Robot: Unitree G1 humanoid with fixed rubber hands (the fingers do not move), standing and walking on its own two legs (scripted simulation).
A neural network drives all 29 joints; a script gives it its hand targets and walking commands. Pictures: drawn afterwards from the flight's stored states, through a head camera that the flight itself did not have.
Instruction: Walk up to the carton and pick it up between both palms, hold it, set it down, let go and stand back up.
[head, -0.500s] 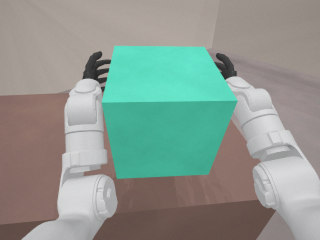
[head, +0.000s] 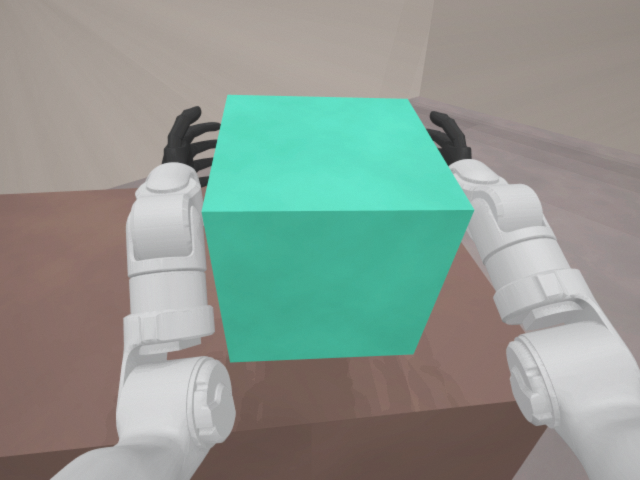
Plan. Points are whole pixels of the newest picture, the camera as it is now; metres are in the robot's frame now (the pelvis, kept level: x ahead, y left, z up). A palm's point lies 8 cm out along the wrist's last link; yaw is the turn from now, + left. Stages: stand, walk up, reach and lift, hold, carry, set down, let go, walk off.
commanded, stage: hold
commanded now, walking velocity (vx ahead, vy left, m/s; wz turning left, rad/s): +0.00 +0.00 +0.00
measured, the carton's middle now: (321, 226) +0.35 +0.00 +0.22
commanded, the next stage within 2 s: none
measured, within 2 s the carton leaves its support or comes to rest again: neither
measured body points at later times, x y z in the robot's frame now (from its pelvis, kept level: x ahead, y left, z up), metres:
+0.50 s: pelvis +0.00 +0.00 +0.00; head -0.09 +0.02 +0.44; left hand +0.37 +0.16 +0.29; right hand +0.38 -0.15 +0.28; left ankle +0.03 +0.12 -0.75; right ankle -0.01 -0.13 -0.75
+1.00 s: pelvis +0.00 +0.00 +0.00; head -0.08 +0.02 +0.44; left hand +0.38 +0.17 +0.29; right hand +0.38 -0.15 +0.27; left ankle +0.03 +0.12 -0.75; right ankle -0.01 -0.13 -0.75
